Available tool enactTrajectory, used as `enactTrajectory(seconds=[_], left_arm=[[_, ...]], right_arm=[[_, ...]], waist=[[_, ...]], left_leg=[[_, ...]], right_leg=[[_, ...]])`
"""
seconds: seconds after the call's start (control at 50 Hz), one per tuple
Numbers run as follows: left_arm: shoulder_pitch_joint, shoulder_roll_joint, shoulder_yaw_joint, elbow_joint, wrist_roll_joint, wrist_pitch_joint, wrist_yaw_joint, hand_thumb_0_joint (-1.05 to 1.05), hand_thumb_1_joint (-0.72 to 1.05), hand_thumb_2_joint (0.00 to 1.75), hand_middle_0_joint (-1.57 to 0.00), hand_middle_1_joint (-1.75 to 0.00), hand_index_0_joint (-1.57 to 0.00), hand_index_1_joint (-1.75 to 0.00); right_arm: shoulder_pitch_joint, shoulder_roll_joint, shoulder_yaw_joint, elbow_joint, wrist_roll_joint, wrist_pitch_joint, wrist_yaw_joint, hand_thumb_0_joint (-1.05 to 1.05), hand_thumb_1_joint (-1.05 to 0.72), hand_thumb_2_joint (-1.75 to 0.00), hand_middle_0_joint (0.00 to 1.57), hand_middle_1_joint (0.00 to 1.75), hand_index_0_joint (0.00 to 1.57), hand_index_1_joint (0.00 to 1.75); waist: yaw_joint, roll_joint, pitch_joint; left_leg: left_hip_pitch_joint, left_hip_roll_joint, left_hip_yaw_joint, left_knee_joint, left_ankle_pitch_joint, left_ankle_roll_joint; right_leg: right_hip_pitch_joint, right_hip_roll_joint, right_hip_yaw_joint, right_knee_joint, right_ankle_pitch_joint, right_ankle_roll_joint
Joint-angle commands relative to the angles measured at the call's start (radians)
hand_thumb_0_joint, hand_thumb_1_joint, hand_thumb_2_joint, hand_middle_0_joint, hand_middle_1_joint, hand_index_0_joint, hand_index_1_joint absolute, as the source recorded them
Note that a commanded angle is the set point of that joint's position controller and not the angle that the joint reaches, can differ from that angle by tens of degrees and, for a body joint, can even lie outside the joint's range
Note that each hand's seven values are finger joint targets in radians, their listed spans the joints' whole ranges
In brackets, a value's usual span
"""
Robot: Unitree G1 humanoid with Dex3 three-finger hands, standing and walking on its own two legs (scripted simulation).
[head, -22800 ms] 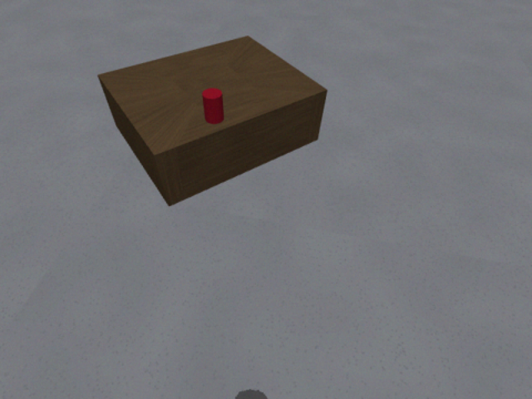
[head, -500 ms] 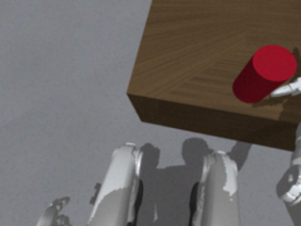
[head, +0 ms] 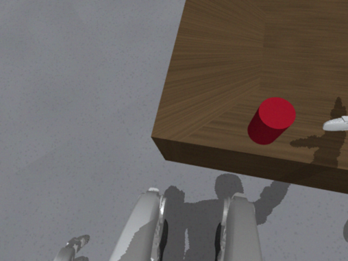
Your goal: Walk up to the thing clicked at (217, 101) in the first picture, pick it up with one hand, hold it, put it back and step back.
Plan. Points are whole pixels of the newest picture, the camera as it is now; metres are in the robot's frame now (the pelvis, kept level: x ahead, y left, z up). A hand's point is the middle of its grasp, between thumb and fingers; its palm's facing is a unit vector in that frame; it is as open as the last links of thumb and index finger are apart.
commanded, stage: home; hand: right
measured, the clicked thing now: (268, 122) +0.48 -0.21 -0.16
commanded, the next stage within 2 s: none
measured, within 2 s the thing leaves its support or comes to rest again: neither
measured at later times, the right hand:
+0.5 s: hand out of the picture +0.31 -0.28 +0.07, palm faces +0.27 +0.90 -0.34, open 17.2 cm
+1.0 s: hand (337, 250) +0.21 -0.19 +0.11, palm faces +0.24 +0.93 -0.27, open 17.2 cm
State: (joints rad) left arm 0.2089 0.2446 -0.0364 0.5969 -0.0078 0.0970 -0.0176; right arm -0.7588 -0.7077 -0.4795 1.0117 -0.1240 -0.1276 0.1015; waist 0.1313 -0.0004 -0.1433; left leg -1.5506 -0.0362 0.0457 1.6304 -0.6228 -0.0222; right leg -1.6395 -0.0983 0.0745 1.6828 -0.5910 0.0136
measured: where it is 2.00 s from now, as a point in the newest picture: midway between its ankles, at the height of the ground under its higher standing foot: (188, 257)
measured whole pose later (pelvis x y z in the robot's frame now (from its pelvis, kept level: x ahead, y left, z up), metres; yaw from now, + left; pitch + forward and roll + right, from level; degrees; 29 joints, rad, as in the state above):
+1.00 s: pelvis +0.06 +0.01 +0.18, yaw -7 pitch +6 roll +1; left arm 0.22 0.20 -0.03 0.51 -0.03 -0.06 0.18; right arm 0.42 -0.20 0.01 0.10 0.02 0.21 -0.15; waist 0.01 -0.01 -0.07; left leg -0.49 0.02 0.05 0.85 -0.46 -0.01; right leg -0.57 -0.05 0.03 0.88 -0.41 0.03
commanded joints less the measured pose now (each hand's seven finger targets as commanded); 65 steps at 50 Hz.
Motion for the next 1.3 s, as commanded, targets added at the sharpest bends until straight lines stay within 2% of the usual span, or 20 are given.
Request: enactTrajectory(seconds=[0.0, 0.14, 0.26, 0.3, 0.34, 0.36, 0.38, 0.44, 0.46, 0.56, 0.58, 0.62, 0.64, 0.66, 0.78, 0.98, 1.14, 1.16, 1.24, 1.28], left_arm=[[0.142, 0.197, 0.075, -0.050, 0.005, -0.008, 0.020, 0.00, 0.90, 0.90, -0.20, -0.30, -0.20, -0.30], [0.155, 0.189, 0.087, -0.055, -0.022, -0.011, 0.045, 0.00, 0.90, 0.90, -0.20, -0.30, -0.20, -0.30], [0.134, 0.162, 0.076, -0.065, -0.038, -0.036, 0.087, 0.00, 0.90, 0.90, -0.20, -0.30, -0.20, -0.30], [0.123, 0.152, 0.069, -0.066, -0.036, -0.046, 0.102, 0.00, 0.90, 0.90, -0.20, -0.30, -0.20, -0.30], [0.114, 0.138, 0.061, -0.069, -0.036, -0.059, 0.117, 0.00, 0.90, 0.90, -0.20, -0.30, -0.20, -0.30], [0.106, 0.140, 0.065, -0.066, -0.035, -0.064, 0.125, 0.00, 0.90, 0.90, -0.20, -0.30, -0.20, -0.30], [0.103, 0.131, 0.062, -0.072, -0.033, -0.071, 0.129, 0.00, 0.90, 0.90, -0.20, -0.30, -0.20, -0.30], [0.072, 0.119, 0.056, -0.093, -0.033, -0.086, 0.143, 0.00, 0.90, 0.90, -0.20, -0.29, -0.20, -0.30], [0.066, 0.115, 0.058, -0.094, -0.031, -0.091, 0.142, 0.00, 0.90, 0.90, -0.20, -0.29, -0.20, -0.30], [0.012, 0.090, 0.061, -0.143, -0.033, -0.112, 0.154, 0.00, 0.90, 0.90, -0.20, -0.30, -0.20, -0.30], [0.007, 0.095, 0.064, -0.149, -0.037, -0.113, 0.158, 0.00, 0.90, 0.90, -0.20, -0.29, -0.20, -0.30], [-0.027, 0.081, 0.055, -0.184, -0.038, -0.123, 0.164, 0.00, 0.90, 0.90, -0.20, -0.30, -0.20, -0.30], [-0.013, 0.087, 0.063, -0.169, -0.037, -0.124, 0.169, 0.00, 0.90, 0.90, -0.20, -0.30, -0.20, -0.30], [-0.018, 0.084, 0.062, -0.178, -0.036, -0.129, 0.170, 0.00, 0.90, 0.90, -0.20, -0.30, -0.20, -0.30], [-0.031, 0.070, 0.052, -0.223, -0.025, -0.162, 0.196, 0.00, 0.90, 0.90, -0.20, -0.30, -0.20, -0.30], [-0.016, 0.060, 0.046, -0.224, -0.008, -0.211, 0.200, 0.00, 0.90, 0.90, -0.20, -0.30, -0.20, -0.30], [-0.027, 0.077, 0.060, -0.238, -0.010, -0.229, 0.195, 0.00, 0.90, 0.90, -0.20, -0.30, -0.20, -0.30], [-0.064, 0.150, 0.081, -0.045, 0.120, -0.169, 0.141, 0.00, 0.90, 0.90, -0.20, -0.30, -0.20, -0.30], [-0.047, 0.183, 0.101, -0.002, 0.090, -0.128, 0.079, 0.00, 0.90, 0.90, -0.20, -0.30, -0.20, -0.30], [-0.042, 0.180, 0.095, 0.042, 0.071, -0.125, 0.056, 0.00, 0.90, 0.90, -0.20, -0.30, -0.20, -0.30]], right_arm=[[-0.202, -0.243, 0.015, -0.103, 0.009, -0.025, -0.098, 0.00, 0.47, -0.10, 0.06, 0.07, 0.06, 0.07], [0.041, -0.021, 0.148, -0.171, 0.065, 0.039, -0.153, 0.00, 0.51, -0.08, 0.06, 0.06, 0.06, 0.06], [0.189, 0.018, 0.179, -0.410, 0.101, 0.072, -0.221, 0.00, 0.51, -0.08, 0.06, 0.06, 0.06, 0.06], [0.269, 0.028, 0.184, -0.474, 0.107, 0.079, -0.244, 0.00, 0.50, -0.09, 0.06, 0.06, 0.06, 0.06], [0.334, 0.100, 0.222, -0.497, 0.118, 0.091, -0.259, 0.00, 0.50, -0.08, 0.06, 0.06, 0.06, 0.06], [0.326, 0.079, 0.212, -0.563, 0.122, 0.091, -0.269, 0.00, 0.51, -0.08, 0.06, 0.06, 0.06, 0.06], [0.408, 0.151, 0.248, -0.539, 0.126, 0.101, -0.271, 0.00, 0.50, -0.09, 0.06, 0.06, 0.06, 0.06], [0.512, 0.214, 0.295, -0.634, 0.141, 0.125, -0.276, 0.00, 0.51, -0.08, 0.06, 0.06, 0.06, 0.06], [0.605, 0.284, 0.347, -0.615, 0.143, 0.135, -0.273, 0.00, 0.49, -0.09, 0.06, 0.06, 0.06, 0.06], [0.856, 0.362, 0.420, -0.768, 0.158, 0.188, -0.267, 0.00, 0.48, -0.10, 0.06, 0.07, 0.06, 0.07], [0.887, 0.331, 0.400, -0.842, 0.161, 0.195, -0.274, 0.00, 0.48, -0.09, 0.06, 0.06, 0.06, 0.06], [0.978, 0.384, 0.453, -0.913, 0.163, 0.212, -0.267, 0.00, 0.48, -0.10, 0.06, 0.07, 0.06, 0.07], [1.009, 0.361, 0.427, -0.932, 0.162, 0.224, -0.271, 0.00, 0.49, -0.09, 0.06, 0.06, 0.06, 0.06], [1.041, 0.381, 0.446, -0.970, 0.159, 0.231, -0.270, 0.00, 0.49, -0.09, 0.06, 0.06, 0.06, 0.06], [1.074, 0.383, 0.431, -1.104, 0.151, 0.255, -0.258, 0.00, 0.50, -0.08, 0.06, 0.06, 0.06, 0.06], [1.138, 0.432, 0.454, -1.098, 0.139, 0.288, -0.255, 0.00, 0.52, -0.07, 0.06, 0.06, 0.06, 0.06], [1.172, 0.406, 0.424, -1.099, 0.138, 0.293, -0.256, 0.00, 0.51, -0.08, 0.06, 0.06, 0.06, 0.06], [1.018, 0.269, 0.393, -0.748, 0.036, 0.214, -0.196, 0.00, 0.53, -0.06, 0.05, 0.05, 0.05, 0.05], [1.054, 0.232, 0.389, -0.589, 0.054, 0.125, -0.138, 0.00, 0.55, -0.05, 0.05, 0.05, 0.05, 0.05], [0.980, 0.255, 0.401, -0.533, 0.074, 0.123, -0.131, 0.00, 0.52, -0.07, 0.05, 0.06, 0.05, 0.06]], waist=[[-0.027, -0.173, -0.502], [-0.037, -0.164, -0.421], [-0.070, -0.186, -0.406], [-0.077, -0.208, -0.350], [-0.077, -0.202, -0.315], [-0.085, -0.234, -0.295], [-0.086, -0.208, -0.279], [-0.088, -0.189, -0.213], [-0.088, -0.167, -0.203], [-0.096, -0.042, -0.162], [-0.109, -0.055, -0.143], [-0.103, -0.028, -0.097], [-0.102, -0.002, -0.095], [-0.100, -0.006, -0.082], [-0.087, -0.016, -0.044], [-0.111, 0.002, -0.046], [-0.125, 0.005, -0.032], [-0.152, -0.010, 0.050], [-0.132, 0.039, -0.004], [-0.121, 0.014, 0.026]], left_leg=[[0.342, -0.013, 0.010, -0.348, 0.206, 0.043], [0.505, -0.012, 0.027, -0.520, 0.280, 0.054], [0.736, -0.006, 0.026, -0.660, 0.383, 0.053], [0.785, -0.003, 0.024, -0.702, 0.385, 0.054], [0.827, -0.001, 0.024, -0.745, 0.379, 0.054], [0.850, 0.004, 0.019, -0.766, 0.366, 0.057], [0.878, 0.005, 0.023, -0.780, 0.386, 0.055], [0.920, 0.011, 0.026, -0.822, 0.384, 0.052], [0.929, 0.012, 0.031, -0.827, 0.399, 0.050], [1.056, 0.014, 0.040, -0.885, 0.489, 0.032], [1.065, 0.014, 0.037, -0.895, 0.474, 0.034], [1.068, 0.014, 0.037, -0.916, 0.469, 0.026], [1.076, 0.014, 0.036, -0.919, 0.452, 0.023], [1.067, 0.013, 0.036, -0.920, 0.447, 0.023], [1.055, 0.029, 0.005, -0.942, 0.434, 0.010], [1.066, 0.037, 0.004, -0.941, 0.417, 0.012], [1.057, 0.033, 0.004, -0.949, 0.350, 0.015], [1.184, 0.080, -0.061, -1.002, 0.368, 0.019], [1.235, 0.145, -0.111, -1.052, 0.464, 0.046], [1.210, 0.151, -0.120, -1.085, 0.359, 0.049]], right_leg=[[0.601, 0.019, 0.007, -0.352, 0.171, -0.032], [0.840, 0.022, 0.019, -0.557, 0.269, -0.020], [1.028, 0.032, -0.006, -0.703, 0.381, -0.011], [1.056, 0.035, -0.018, -0.749, 0.378, -0.010], [1.108, 0.036, -0.021, -0.802, 0.364, -0.005], [1.120, 0.038, -0.027, -0.824, 0.344, -0.002], [1.141, 0.040, -0.028, -0.840, 0.373, -0.001], [1.174, 0.038, -0.027, -0.892, 0.370, 0.003], [1.195, 0.037, -0.023, -0.903, 0.397, 0.007], [1.192, 0.057, -0.066, -0.909, 0.475, -0.017], [1.195, 0.059, -0.070, -0.920, 0.460, -0.015], [1.191, 0.065, -0.081, -0.928, 0.444, -0.019], [1.189, 0.065, -0.079, -0.932, 0.431, -0.021], [1.193, 0.064, -0.080, -0.936, 0.426, -0.020], [1.192, 0.083, -0.099, -0.916, 0.384, -0.027], [1.188, 0.093, -0.099, -0.908, 0.377, -0.024], [1.161, 0.091, -0.101, -0.916, 0.324, -0.022], [1.199, 0.059, -0.045, -0.966, 0.444, -0.033], [1.292, 0.048, -0.038, -0.992, 0.445, -0.031], [1.335, 0.046, -0.027, -1.061, 0.414, -0.027]])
